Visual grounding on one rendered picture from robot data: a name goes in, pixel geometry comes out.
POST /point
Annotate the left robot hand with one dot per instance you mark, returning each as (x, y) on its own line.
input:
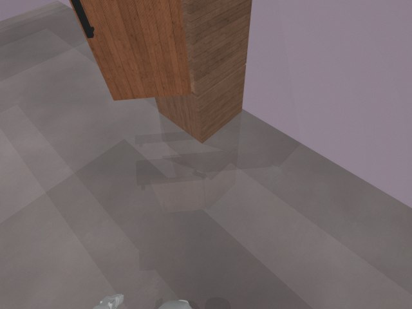
(110, 302)

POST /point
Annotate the cupboard door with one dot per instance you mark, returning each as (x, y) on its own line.
(139, 46)

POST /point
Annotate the handle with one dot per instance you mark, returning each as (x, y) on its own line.
(83, 19)

